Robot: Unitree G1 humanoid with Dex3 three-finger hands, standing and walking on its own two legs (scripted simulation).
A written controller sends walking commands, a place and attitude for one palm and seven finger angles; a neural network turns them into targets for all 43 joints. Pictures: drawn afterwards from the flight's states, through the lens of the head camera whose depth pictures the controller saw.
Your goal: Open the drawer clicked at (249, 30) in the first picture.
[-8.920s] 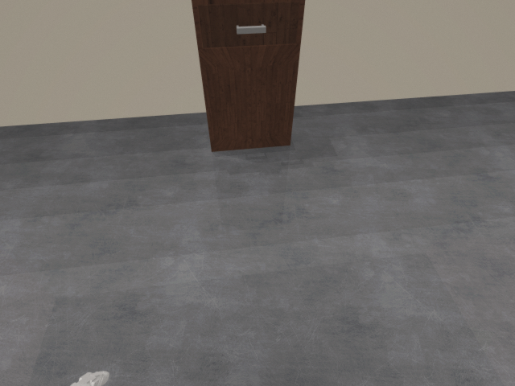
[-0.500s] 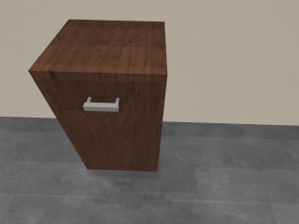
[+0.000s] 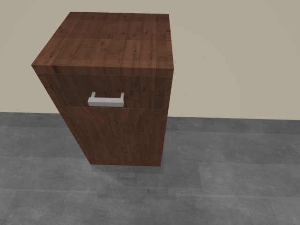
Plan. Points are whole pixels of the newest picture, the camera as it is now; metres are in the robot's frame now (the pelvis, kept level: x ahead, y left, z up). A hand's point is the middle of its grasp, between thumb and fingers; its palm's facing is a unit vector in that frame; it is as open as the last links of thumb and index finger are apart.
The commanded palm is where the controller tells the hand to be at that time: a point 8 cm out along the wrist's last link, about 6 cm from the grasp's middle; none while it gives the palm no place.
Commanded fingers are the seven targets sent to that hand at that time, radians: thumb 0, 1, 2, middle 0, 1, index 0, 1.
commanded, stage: look again from close up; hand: left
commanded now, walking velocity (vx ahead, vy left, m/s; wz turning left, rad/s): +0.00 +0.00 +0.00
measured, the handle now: (107, 98) +0.56 +0.21 -0.05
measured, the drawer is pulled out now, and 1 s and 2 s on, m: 0.00 0.00 0.00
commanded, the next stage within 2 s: shuffle to correct the standing spot in 0.42 s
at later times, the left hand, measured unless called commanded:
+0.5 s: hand out of the picture -0.02 +0.18 -0.18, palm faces +0.01 -0.98 -0.20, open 7.3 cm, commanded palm none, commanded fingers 0.00 0.90 0.90 -0.20 -0.30 -0.20 -0.30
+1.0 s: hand out of the picture -0.01 +0.16 -0.19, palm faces +0.07 -0.99 -0.15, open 7.3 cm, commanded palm none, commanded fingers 0.00 0.90 0.90 -0.20 -0.30 -0.20 -0.30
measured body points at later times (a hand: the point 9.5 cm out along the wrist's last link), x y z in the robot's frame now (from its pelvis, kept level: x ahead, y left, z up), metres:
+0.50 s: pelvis -0.02 +0.00 +0.00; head +0.00 +0.00 +0.45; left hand -0.02 +0.23 -0.16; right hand -0.02 -0.22 -0.16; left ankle -0.03 +0.12 -0.74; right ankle -0.03 -0.13 -0.74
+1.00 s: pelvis +0.06 +0.01 -0.01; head +0.09 +0.03 +0.44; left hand -0.01 +0.22 -0.18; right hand +0.08 -0.22 -0.16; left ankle +0.01 +0.09 -0.74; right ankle -0.02 -0.12 -0.70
